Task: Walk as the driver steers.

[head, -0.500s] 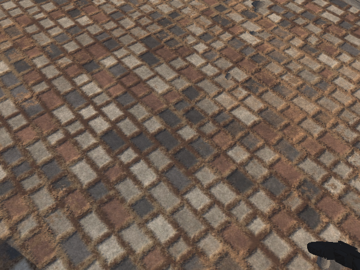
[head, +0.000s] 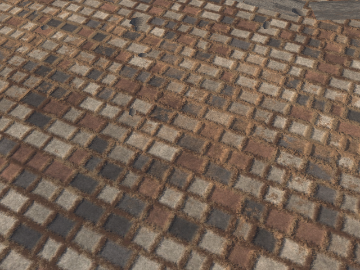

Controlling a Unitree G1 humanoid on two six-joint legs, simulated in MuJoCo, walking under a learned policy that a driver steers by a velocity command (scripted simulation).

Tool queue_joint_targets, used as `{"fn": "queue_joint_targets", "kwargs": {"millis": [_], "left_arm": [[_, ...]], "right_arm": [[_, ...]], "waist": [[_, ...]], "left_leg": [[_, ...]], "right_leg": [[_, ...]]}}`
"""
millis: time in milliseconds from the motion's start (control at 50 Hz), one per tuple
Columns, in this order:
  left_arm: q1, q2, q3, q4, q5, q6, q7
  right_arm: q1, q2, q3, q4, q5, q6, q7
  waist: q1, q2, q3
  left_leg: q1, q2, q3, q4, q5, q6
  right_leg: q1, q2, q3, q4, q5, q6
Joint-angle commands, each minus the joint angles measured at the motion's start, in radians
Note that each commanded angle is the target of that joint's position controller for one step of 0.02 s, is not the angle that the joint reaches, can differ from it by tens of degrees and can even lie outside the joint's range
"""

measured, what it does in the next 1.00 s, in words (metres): walks ahead, turning right: right foot, then left foot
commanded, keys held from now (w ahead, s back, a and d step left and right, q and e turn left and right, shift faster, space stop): e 0.10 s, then w+e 0.28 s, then w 0.40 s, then w+q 0.22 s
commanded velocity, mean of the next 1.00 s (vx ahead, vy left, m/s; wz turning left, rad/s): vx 0.37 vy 0.00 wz -0.29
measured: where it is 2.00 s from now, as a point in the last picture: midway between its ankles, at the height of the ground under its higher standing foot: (209, 158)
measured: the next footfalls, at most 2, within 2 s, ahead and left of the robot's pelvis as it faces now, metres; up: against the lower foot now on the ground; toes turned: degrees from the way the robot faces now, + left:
right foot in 0.02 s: +0.17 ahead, -0.09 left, +0.00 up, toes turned -4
left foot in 0.48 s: +0.26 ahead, +0.12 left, +0.00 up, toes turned -20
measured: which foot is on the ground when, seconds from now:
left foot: down 0.00-0.02, up 0.04-0.46, down 0.48-0.96, up 0.98-1.00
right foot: up 0.00-0.00, down 0.02-0.48, up 0.50-0.92, down 0.94-1.00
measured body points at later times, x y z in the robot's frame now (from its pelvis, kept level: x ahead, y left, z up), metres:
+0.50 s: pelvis +0.16 +0.02 +0.01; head +0.17 +0.02 +0.46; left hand +0.35 +0.26 -0.09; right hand +0.24 -0.29 -0.07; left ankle +0.22 +0.14 -0.73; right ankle +0.13 -0.08 -0.72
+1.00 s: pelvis +0.37 -0.08 +0.00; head +0.41 -0.10 +0.45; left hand +0.67 +0.06 -0.06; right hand +0.25 -0.33 -0.13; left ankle +0.25 +0.12 -0.67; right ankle +0.42 -0.21 -0.73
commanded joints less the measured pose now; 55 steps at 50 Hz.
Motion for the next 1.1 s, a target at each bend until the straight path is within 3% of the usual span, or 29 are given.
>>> {"fn": "queue_joint_targets", "kwargs": {"millis": [20, 40, 60, 80, 100, 120, 140, 200, 260, 360, 420, 460, 480, 500, 520, 540, 560, 620, 720, 820, 880, 920, 940, 960, 980, 1000, 1020, 1060, 1100], "left_arm": [[0.275, 0.276, 0.099, -0.009, 0.002, 0.0, 0.037], [0.18, 0.322, 0.091, -0.062, 0.025, -0.001, 0.047], [0.17, 0.268, 0.079, -0.093, 0.013, -0.002, 0.035], [0.129, 0.225, 0.069, -0.1, 0.005, -0.007, 0.032], [0.094, 0.191, 0.06, -0.09, -0.012, -0.007, 0.034], [0.082, 0.158, 0.051, -0.084, -0.022, -0.005, 0.044], [0.071, 0.153, 0.048, -0.088, -0.015, -0.001, 0.05], [0.06, 0.173, 0.056, -0.106, -0.001, -0.006, 0.067], [0.083, 0.191, 0.062, -0.103, -0.007, -0.008, 0.082], [0.126, 0.203, 0.065, -0.096, -0.014, 0.001, 0.08], [0.139, 0.184, 0.056, -0.089, -0.013, 0.006, 0.075], [0.134, 0.145, 0.039, -0.082, -0.009, 0.008, 0.072], [0.135, 0.103, 0.025, -0.08, -0.005, 0.006, 0.071], [0.133, 0.026, 0.002, -0.085, 0.0, 0.0, 0.07], [0.115, 0.041, 0.004, -0.139, -0.023, -0.018, 0.071], [0.104, 0.128, 0.023, -0.128, -0.024, -0.031, 0.073], [0.103, 0.154, 0.033, -0.111, -0.02, -0.036, 0.067], [0.074, 0.118, 0.029, -0.099, -0.002, -0.048, 0.055], [-0.042, 0.041, 0.001, -0.13, -0.004, -0.057, 0.044], [-0.164, 0.031, -0.006, -0.161, -0.018, -0.071, 0.018], [-0.139, 0.073, 0.009, -0.163, -0.022, -0.085, 0.009], [0.054, 0.137, 0.044, -0.109, -0.014, -0.086, 0.023], [0.23, 0.189, 0.063, -0.075, 0.0, -0.082, 0.037], [0.345, 0.287, 0.085, -0.052, 0.02, -0.071, 0.046], [0.356, 0.21, 0.065, -0.043, 0.016, -0.063, 0.046], [0.292, 0.153, 0.044, -0.034, 0.007, -0.061, 0.049], [0.228, 0.121, 0.033, -0.031, 0.001, -0.061, 0.05], [0.128, 0.068, 0.019, -0.019, 0.012, -0.073, 0.044], [0.084, 0.062, 0.025, -0.002, 0.014, -0.09, 0.041]], "right_arm": [[-0.012, -0.113, -0.019, -0.091, -0.029, -0.001, -0.002], [0.1, -0.046, 0.006, -0.117, -0.059, -0.006, 0.01], [0.079, -0.132, -0.007, -0.097, -0.036, -0.014, 0.026], [-0.021, -0.155, -0.012, -0.126, -0.006, -0.014, 0.028], [-0.062, -0.143, -0.013, -0.125, -0.014, -0.007, 0.016], [-0.071, -0.153, -0.019, -0.123, -0.031, 0.002, 0.004], [-0.071, -0.15, -0.021, -0.126, -0.032, 0.011, 0.005], [-0.078, -0.11, -0.012, -0.133, -0.035, 0.008, 0.009], [-0.128, -0.093, -0.004, -0.143, -0.035, -0.009, 0.011], [-0.187, -0.096, -0.003, -0.164, -0.019, -0.04, 0.025], [-0.162, -0.099, -0.005, -0.16, -0.01, -0.062, 0.037], [-0.087, -0.087, -0.006, -0.133, -0.016, -0.075, 0.04], [-0.028, -0.101, -0.011, -0.119, -0.022, -0.079, 0.037], [0.079, -0.149, -0.019, -0.102, -0.04, -0.081, 0.031], [0.135, -0.248, -0.045, -0.074, -0.065, -0.073, 0.041], [0.105, -0.205, -0.04, -0.083, -0.041, -0.076, 0.045], [0.087, -0.151, -0.025, -0.088, -0.023, -0.077, 0.042], [0.064, -0.114, -0.006, -0.091, -0.025, -0.069, 0.036], [0.117, -0.126, -0.004, -0.058, -0.017, -0.061, 0.03], [0.204, -0.151, -0.004, -0.014, -0.004, -0.042, 0.032], [0.205, -0.179, -0.014, -0.003, 0.004, -0.027, 0.025], [0.181, -0.185, -0.014, -0.008, 0.005, -0.023, 0.022], [0.159, -0.147, 0.002, -0.032, -0.012, -0.028, 0.023], [0.261, -0.023, 0.039, -0.066, -0.017, -0.043, 0.024], [0.266, -0.068, 0.029, -0.048, 0.004, -0.057, 0.024], [0.172, -0.143, 0.003, -0.07, 0.029, -0.057, 0.026], [0.115, -0.138, 0.003, -0.083, 0.024, -0.054, 0.024], [0.097, -0.103, -0.002, -0.081, 0.003, -0.033, 0.023], [0.121, -0.053, 0.005, -0.073, 0.006, -0.007, 0.026]], "waist": [[0.144, -0.135, -0.235], [0.021, -0.278, -0.352], [0.096, -0.123, -0.477], [0.102, -0.065, -0.365], [0.076, 0.02, -0.245], [0.059, 0.025, -0.21], [0.039, -0.006, -0.187], [0.037, -0.067, -0.167], [0.06, -0.075, -0.158], [0.093, -0.103, -0.136], [0.083, -0.119, -0.131], [0.036, -0.101, -0.126], [0.007, -0.073, -0.131], [-0.021, 0.071, -0.157], [-0.006, 0.282, -0.084], [-0.006, 0.223, -0.005], [-0.001, 0.177, 0.017], [0.01, 0.136, 0.003], [-0.03, 0.144, -0.006], [-0.066, 0.144, 0.02], [-0.014, 0.161, 0.01], [0.103, 0.143, -0.116], [0.189, 0.111, -0.254], [0.174, -0.153, -0.445], [0.181, -0.219, -0.498], [0.17, -0.159, -0.304], [0.144, -0.116, -0.2], [0.076, -0.101, -0.09], [0.036, -0.092, -0.056]], "left_leg": [[-0.251, 0.096, -0.046, 0.572, 0.453, -0.001], [-0.598, -0.105, -0.18, 0.946, -0.305, -0.072], [-0.62, -0.063, -0.375, 1.008, -0.265, -0.057], [-0.664, -0.032, -0.365, 0.982, -0.182, -0.036], [-0.676, 0.011, -0.358, 0.886, -0.109, -0.033], [-0.642, 0.046, -0.365, 0.789, -0.05, -0.028], [-0.582, 0.049, -0.359, 0.729, -0.005, -0.022], [-0.54, 0.027, -0.34, 0.554, 0.073, -0.033], [-0.523, 0.013, -0.344, 0.39, 0.14, -0.054], [-0.466, -0.021, -0.344, 0.211, 0.173, -0.054], [-0.373, -0.029, -0.327, 0.122, 0.179, -0.025], [-0.21, -0.022, -0.301, 0.015, 0.237, 0.007], [-0.106, 0.031, -0.343, -0.025, 0.197, 0.032], [0.01, 0.205, -0.54, -0.111, 0.051, 0.09], [0.052, 0.346, -0.904, -0.238, -0.249, 0.214], [0.029, 0.37, -0.951, -0.251, -0.339, 0.256], [0.032, 0.327, -0.866, -0.238, -0.283, 0.235], [0.004, 0.233, -0.659, -0.264, -0.024, 0.186], [-0.049, 0.172, -0.451, -0.292, 0.318, 0.187], [-0.063, 0.193, -0.418, -0.268, 0.414, 0.187], [-0.016, 0.232, -0.457, -0.21, 0.541, 0.169], [-0.061, 0.177, -0.4, 0.002, 0.796, 0.127], [-0.231, 0.131, -0.373, 0.238, 0.66, 0.092], [-0.608, -0.009, -0.293, 0.635, 0.178, 0.019], [-0.694, -0.022, -0.406, 0.792, -0.151, 0.018], [-0.771, 0.029, -0.4, 0.848, -0.091, 0.024], [-0.766, 0.068, -0.369, 0.827, -0.011, 0.027], [-0.68, 0.117, -0.369, 0.751, 0.094, 0.024], [-0.622, 0.128, -0.364, 0.729, 0.134, 0.014]], "right_leg": [[0.501, -0.088, 0.204, -0.091, 0.518, -0.123], [0.749, -0.345, 0.678, -0.107, 0.685, -0.374], [0.734, -0.36, 0.678, -0.18, 0.51, -0.396], [0.64, -0.308, 0.572, -0.206, 0.347, -0.344], [0.51, -0.247, 0.478, -0.227, 0.239, -0.275], [0.412, -0.209, 0.438, -0.254, 0.074, -0.237], [0.328, -0.173, 0.425, -0.294, -0.076, -0.218], [0.256, -0.124, 0.426, -0.364, -0.306, -0.216], [0.251, -0.109, 0.428, -0.361, -0.346, -0.201], [0.246, -0.103, 0.483, -0.329, -0.418, -0.182], [0.234, -0.107, 0.514, -0.295, -0.453, -0.169], [0.163, -0.069, 0.496, -0.233, -0.495, -0.129], [0.093, -0.031, 0.46, -0.15, -0.517, -0.093], [-0.02, 0.064, 0.328, 0.134, -0.533, -0.03], [-0.279, 0.143, 0.209, 0.31, -0.547, -0.01], [-0.376, 0.07, 0.231, 0.435, -0.495, 0.0], [-0.403, 0.053, 0.237, 0.473, -0.41, 0.005], [-0.356, -0.007, 0.173, 0.447, -0.229, 0.031], [-0.233, -0.026, 0.071, 0.22, -0.033, 0.075], [-0.085, 0.009, 0.036, -0.001, 0.033, 0.068], [0.015, 0.027, 0.054, -0.079, -0.017, 0.031], [0.33, 0.052, 0.031, -0.134, -0.006, -0.019], [0.63, -0.064, 0.128, -0.081, 0.0, -0.069], [1.02, -0.356, 0.538, -0.1, -0.14, -0.201], [0.96, -0.406, 0.746, -0.231, -0.283, -0.233], [0.819, -0.363, 0.599, -0.262, -0.321, -0.189], [0.682, -0.321, 0.472, -0.289, -0.272, -0.165], [0.466, -0.247, 0.303, -0.37, -0.145, -0.139], [0.365, -0.234, 0.205, -0.428, -0.053, -0.143]]}}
